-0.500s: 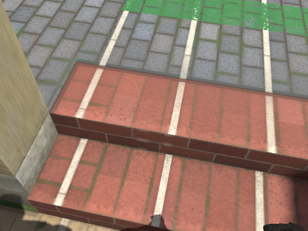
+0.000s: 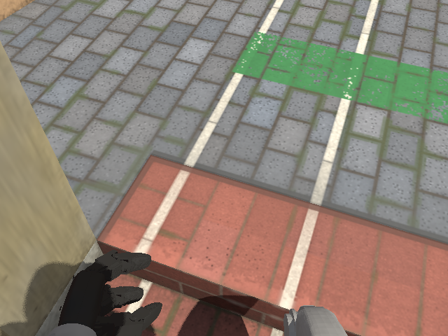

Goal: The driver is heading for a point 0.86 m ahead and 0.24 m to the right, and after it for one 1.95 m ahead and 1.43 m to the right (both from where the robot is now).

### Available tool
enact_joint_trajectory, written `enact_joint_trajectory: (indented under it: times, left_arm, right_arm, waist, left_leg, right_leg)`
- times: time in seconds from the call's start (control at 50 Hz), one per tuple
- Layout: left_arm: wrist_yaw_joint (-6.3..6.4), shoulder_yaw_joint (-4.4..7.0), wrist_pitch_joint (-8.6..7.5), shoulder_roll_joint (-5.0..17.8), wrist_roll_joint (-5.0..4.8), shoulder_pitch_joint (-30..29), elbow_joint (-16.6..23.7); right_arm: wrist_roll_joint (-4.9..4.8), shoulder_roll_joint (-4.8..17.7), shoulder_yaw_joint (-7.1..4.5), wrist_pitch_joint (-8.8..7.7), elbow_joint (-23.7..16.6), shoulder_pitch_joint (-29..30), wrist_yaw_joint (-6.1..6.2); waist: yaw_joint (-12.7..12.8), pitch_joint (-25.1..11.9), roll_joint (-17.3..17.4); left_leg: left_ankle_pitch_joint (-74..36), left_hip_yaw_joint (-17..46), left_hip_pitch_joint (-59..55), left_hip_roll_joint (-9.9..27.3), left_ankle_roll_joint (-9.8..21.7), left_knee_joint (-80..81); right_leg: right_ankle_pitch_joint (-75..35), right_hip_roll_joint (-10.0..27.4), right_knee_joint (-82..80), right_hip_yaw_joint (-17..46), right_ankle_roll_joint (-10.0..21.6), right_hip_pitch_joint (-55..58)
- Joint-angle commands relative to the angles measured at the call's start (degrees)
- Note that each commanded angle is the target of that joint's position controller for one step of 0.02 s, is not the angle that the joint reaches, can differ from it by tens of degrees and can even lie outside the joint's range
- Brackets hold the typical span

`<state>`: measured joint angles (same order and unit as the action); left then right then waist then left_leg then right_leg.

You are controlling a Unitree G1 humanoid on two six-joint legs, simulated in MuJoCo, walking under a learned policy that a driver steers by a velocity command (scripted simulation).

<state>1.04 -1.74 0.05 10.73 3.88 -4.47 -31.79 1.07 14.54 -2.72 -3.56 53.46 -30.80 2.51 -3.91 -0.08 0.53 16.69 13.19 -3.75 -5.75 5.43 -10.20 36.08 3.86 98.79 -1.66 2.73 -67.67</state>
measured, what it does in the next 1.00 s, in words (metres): climbs: right foot 0.15 m higher, then left foot 0.15 m higher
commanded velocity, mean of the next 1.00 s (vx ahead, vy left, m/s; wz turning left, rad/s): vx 0.50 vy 0.00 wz -0.11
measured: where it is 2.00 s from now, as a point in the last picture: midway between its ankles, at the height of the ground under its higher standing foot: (301, 88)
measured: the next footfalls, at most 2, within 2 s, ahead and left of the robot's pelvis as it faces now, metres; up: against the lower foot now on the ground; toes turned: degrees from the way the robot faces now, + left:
right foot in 0.08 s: +0.24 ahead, -0.13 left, +0.15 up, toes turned -2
left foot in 0.68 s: +0.67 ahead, +0.06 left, +0.30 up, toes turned +0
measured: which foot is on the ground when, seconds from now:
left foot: down 0.00-0.10, up 0.12-0.66, down 0.68-1.00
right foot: up 0.00-0.06, down 0.08-0.70, up 0.72-1.00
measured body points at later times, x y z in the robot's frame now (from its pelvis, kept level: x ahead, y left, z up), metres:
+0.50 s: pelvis +0.30 -0.06 +0.14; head +0.31 -0.08 +0.59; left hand +0.20 +0.12 -0.01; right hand +0.50 -0.23 +0.03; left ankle +0.42 +0.08 -0.32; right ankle +0.20 -0.13 -0.59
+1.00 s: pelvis +0.65 -0.04 +0.29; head +0.65 -0.05 +0.74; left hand +0.86 +0.16 +0.18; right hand +0.59 -0.25 +0.13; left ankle +0.63 +0.06 -0.44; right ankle +0.72 -0.20 -0.30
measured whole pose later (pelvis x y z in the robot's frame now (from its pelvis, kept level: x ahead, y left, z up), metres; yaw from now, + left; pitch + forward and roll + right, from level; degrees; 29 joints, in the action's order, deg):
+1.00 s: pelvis +0.65 -0.04 +0.29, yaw -13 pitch +5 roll +3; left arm -5.4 2.3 -5.6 13.0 3.3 5.3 -52.3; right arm 4.0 9.3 0.2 -5.6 60.2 -22.2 -0.5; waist -1.4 -5.9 -2.3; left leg 18.2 -13.5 15.0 -0.2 1.6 -28.6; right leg 2.2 6.5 81.0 3.4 7.2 -57.4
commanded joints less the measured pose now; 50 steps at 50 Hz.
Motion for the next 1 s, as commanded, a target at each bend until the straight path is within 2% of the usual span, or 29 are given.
enact_joint_trajectory:
  times: [0.02,0.04,0.08,0.1,0.12,0.14,0.18,0.22,0.24,0.26,0.3,0.34,0.38,0.44,0.46,0.48,0.5,0.54,0.58,0.62,0.68,0.7,0.72,0.74,0.76,0.78,0.86,0.92,1.0]
  left_arm:
    - [-1.22,-0.95,-0.09,0.6,-1.01,-2.3,6.5]
    - [-0.61,0.27,-0.02,1.0,-1.05,7.6,3.3]
    - [0.41,4.01,-0.10,7.4,-1.26,28.1,-3.8]
    - [1.19,6.04,-1.06,14.0,0.55,32.9,-7.0]
    - [1.58,7.26,-0.41,18.9,-0.87,31.1,-8.4]
    - [0.83,6.74,-0.54,14.6,-2.69,22.1,-7.2]
    - [0.70,4.72,-1.45,4.7,-2.33,14.9,-10.0]
    - [0.26,3.62,-2.95,-1.0,-1.39,19.3,-16.2]
    - [-1.37,2.79,-4.99,-1.0,-0.34,18.0,-17.1]
    - [-2.01,2.51,-5.38,-1.7,0.23,19.4,-19.7]
    - [-3.71,2.14,-5.20,0.4,2.71,20.5,-22.8]
    - [-4.86,2.29,-5.25,2.5,2.87,18.3,-21.9]
    - [-4.35,0.77,-6.69,0.1,2.68,21.8,-22.4]
    - [-3.97,-0.03,-5.94,-0.6,3.61,41.1,-29.0]
    - [-1.66,2.23,-6.96,2.8,-4.68,38.0,-28.1]
    - [-0.66,1.80,-7.29,2.4,-4.74,38.3,-28.0]
    - [-3.12,-0.88,-7.07,-1.6,2.62,50.0,-32.0]
    - [-4.79,-1.14,-5.04,-2.5,5.03,53.8,-35.3]
    - [-7.59,-0.91,-4.14,-1.2,3.14,46.6,-33.3]
    - [-9.17,-1.04,-5.67,3.2,1.24,36.7,-29.2]
    - [-9.19,2.21,-8.01,12.7,-0.39,39.9,-30.4]
    - [-8.74,3.97,-8.45,14.3,0.14,36.9,-28.5]
    - [-9.01,1.65,-8.77,4.6,3.91,47.5,-28.3]
    - [-9.17,2.97,-7.06,4.1,1.27,42.9,-29.4]
    - [-9.81,4.24,-6.81,4.2,-1.79,34.6,-27.7]
    - [-8.75,4.18,-7.50,2.0,-1.58,32.9,-28.3]
    - [-5.89,2.11,-5.29,-2.7,0.61,23.2,-23.0]
    - [-6.60,2.44,-4.56,-3.0,-0.76,18.8,-21.6]
    - [-6.69,4.15,-6.86,3.5,-1.13,7.1,-17.6]
  right_arm:
    - [-2.07,8.5,-1.20,0.08,-6.0,8.5,-0.65]
    - [-2.99,10.8,-1.72,-0.61,-4.9,5.4,-0.92]
    - [-3.64,14.1,-3.09,-2.04,-3.9,8.2,-1.38]
    - [-3.72,8.8,-2.23,-2.54,-5.6,9.8,-2.50]
    - [-1.17,4.1,-1.61,-2.47,-7.8,4.1,-3.50]
    - [1.54,2.7,-1.19,-1.69,-8.4,2.3,-4.01]
    - [3.04,-1.3,0.08,-0.58,-12.1,9.1,-4.02]
    - [2.53,-5.4,1.49,1.15,-14.3,11.6,-3.00]
    - [-0.07,-3.7,3.53,1.36,-12.8,12.4,-6.89]
    - [0.28,-2.5,2.94,1.30,-11.9,11.9,-7.56]
    - [1.34,-1.9,4.07,0.99,-13.6,13.9,-7.39]
    - [0.28,0.4,3.67,1.21,-13.7,17.6,-7.37]
    - [2.71,-0.7,3.89,1.23,-12.9,19.9,-8.06]
    - [1.35,-4.4,5.76,0.52,-13.6,28.7,-6.55]
    - [0.87,-9.9,5.48,0.65,-18.5,35.4,-3.03]
    - [0.96,-8.0,5.58,0.95,-20.2,38.4,-1.94]
    - [1.42,-4.0,6.65,1.20,-18.7,40.3,-4.96]
    - [1.54,-5.9,7.54,1.14,-20.5,47.1,-5.29]
    - [1.77,-6.9,8.26,2.50,-23.3,56.9,-6.75]
    - [2.26,-6.5,7.36,4.38,-21.8,51.3,-8.65]
    - [0.55,0.6,4.69,3.91,-18.4,40.8,-7.80]
    - [1.42,3.4,3.42,3.08,-14.9,27.0,-6.96]
    - [-0.73,5.3,3.23,2.15,-10.7,13.8,-7.20]
    - [2.14,5.9,2.06,2.36,-5.6,-1.9,-6.03]
    - [2.64,7.4,1.51,-0.29,-2.9,-0.2,-5.17]
    - [0.98,6.0,1.56,-1.71,-2.5,9.6,-4.58]
    - [0.88,-11.7,5.44,-2.35,0.6,21.5,-3.86]
    - [1.79,-9.0,3.99,-3.91,-1.4,26.3,-2.76]
    - [4.27,-0.7,2.42,-4.86,-3.1,25.9,-3.07]
  waist:
    - [5.1,0.2,-2.4]
    - [8.2,-9.1,6.0]
    - [18.3,-17.6,5.8]
    - [18.6,-16.4,-10.6]
    - [11.8,-23.5,-26.4]
    - [6.0,-17.8,-13.6]
    - [2.1,0.3,0.2]
    - [0.9,2.2,1.1]
    - [3.2,0.0,-7.4]
    - [2.8,-0.4,-4.4]
    - [0.0,-3.5,0.8]
    - [0.4,-3.8,0.5]
    - [0.9,-3.9,-2.9]
    - [8.7,0.6,-3.6]
    - [4.4,8.3,1.2]
    - [5.4,8.9,3.0]
    - [11.9,-5.5,-12.1]
    - [12.3,2.0,-5.7]
    - [11.3,1.7,-5.7]
    - [2.5,1.0,-10.3]
    - [-1.4,-5.5,-11.8]
    - [-5.8,-14.1,-8.6]
    - [-4.4,-33.6,8.2]
    - [-10.2,-34.9,14.0]
    - [-7.8,-17.8,10.2]
    - [-3.6,-10.2,7.4]
    - [7.0,-7.2,-6.0]
    - [10.0,-2.6,1.8]
    - [7.3,-5.6,0.1]
  left_leg:
    - [-54.5,-3.7,22.4,11.2,5.4,6.7]
    - [-83.0,-3.8,23.9,13.3,5.5,-0.5]
    - [-91.8,-5.0,16.4,12.6,2.1,-27.4]
    - [-46.9,-4.8,29.3,3.1,-0.7,-52.2]
    - [-4.8,0.1,32.4,-6.8,-1.8,-73.7]
    - [-4.9,2.5,36.6,-3.1,-1.4,-82.6]
    - [-6.9,-3.4,46.8,2.7,0.0,-84.1]
    - [-5.0,-4.0,51.5,3.0,1.3,-91.8]
    - [-14.6,7.4,62.5,1.2,5.9,-94.2]
    - [-16.6,7.8,68.0,0.4,7.4,-97.8]
    - [-20.8,4.5,75.9,0.6,8.3,-95.6]
    - [-22.4,-2.7,73.0,2.8,6.9,-90.8]
    - [-24.8,-7.5,70.9,5.9,4.9,-91.4]
    - [-10.2,-5.7,97.8,4.3,6.4,-107.4]
    - [-2.8,-14.1,89.6,8.0,0.9,-100.5]
    - [-1.5,-17.1,86.9,9.3,-0.5,-95.5]
    - [-4.6,-13.5,98.5,9.4,4.1,-100.3]
    - [-4.8,-14.2,109.6,10.1,5.4,-89.6]
    - [-2.1,-18.9,81.8,11.0,6.4,-70.7]
    - [-5.5,-24.6,51.7,5.9,3.4,-71.9]
    - [0.6,-23.8,37.7,-0.3,1.6,-50.7]
    - [-13.0,-16.6,18.4,2.9,4.2,-49.8]
    - [-10.7,13.9,-13.4,16.7,17.4,-38.6]
    - [-0.5,35.3,-9.9,24.5,21.4,-23.8]
    - [17.3,34.2,7.5,22.8,14.3,-17.6]
    - [21.4,28.5,19.7,22.9,12.7,-17.1]
    - [-3.0,3.9,27.9,22.5,8.4,-14.4]
    - [-10.7,-11.6,34.0,19.3,6.0,-5.4]
    - [-19.9,-25.6,28.7,13.7,3.3,-1.0]
  right_leg:
    - [-11.4,-2.0,-25.1,-6.8,2.8,32.4]
    - [-13.3,-7.0,-20.8,-8.4,3.4,50.6]
    - [-14.5,-8.7,-37.6,-3.0,4.2,63.6]
    - [-11.3,2.9,-56.7,22.4,9.8,67.9]
    - [-21.0,15.3,-75.4,55.9,13.2,65.2]
    - [-8.3,15.2,-76.4,58.0,13.3,57.9]
    - [10.6,11.5,-74.6,43.4,10.0,42.7]
    - [1.9,8.2,-74.9,30.6,7.6,37.9]
    - [-2.5,6.0,-75.0,28.8,9.5,39.3]
    - [-4.9,6.7,-76.2,29.1,10.7,41.2]
    - [-7.7,4.9,-76.5,20.7,9.4,45.3]
    - [-9.2,3.7,-80.4,11.5,8.7,40.8]
    - [-16.7,2.5,-82.2,8.6,8.8,39.3]
    - [-22.5,6.7,-79.6,15.1,11.1,64.9]
    - [-25.0,7.2,-83.5,12.2,7.1,57.1]
    - [-28.9,6.0,-85.0,11.9,6.0,55.4]
    - [-31.9,7.8,-80.7,16.6,11.5,75.9]
    - [-35.4,10.8,-82.2,20.3,12.0,83.5]
    - [-40.1,9.8,-94.6,14.3,12.7,63.0]
    - [-69.0,10.3,-95.9,7.8,13.9,44.7]
    - [-114.6,10.7,-80.3,5.3,7.6,64.0]
    - [-111.4,9.4,-65.3,5.4,4.0,56.9]
    - [-78.8,1.5,-47.5,10.3,3.4,33.6]
    - [-27.4,-9.2,-16.8,15.5,2.1,31.1]
    - [-31.3,-7.5,2.9,19.0,2.5,19.1]
    - [-34.6,-4.9,9.4,16.8,2.7,15.9]
    - [-34.9,0.8,6.6,11.5,6.7,11.6]
    - [-28.2,3.8,-4.9,8.9,5.6,17.2]
    - [-38.4,3.9,-33.5,3.7,3.2,25.9]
